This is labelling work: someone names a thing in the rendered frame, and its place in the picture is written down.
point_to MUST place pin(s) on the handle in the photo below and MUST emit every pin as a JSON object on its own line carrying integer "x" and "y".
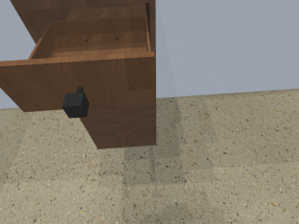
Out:
{"x": 76, "y": 104}

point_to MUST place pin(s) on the cabinet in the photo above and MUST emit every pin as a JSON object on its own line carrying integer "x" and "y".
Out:
{"x": 108, "y": 126}

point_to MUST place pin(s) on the drawer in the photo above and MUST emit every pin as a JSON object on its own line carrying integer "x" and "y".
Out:
{"x": 110, "y": 58}

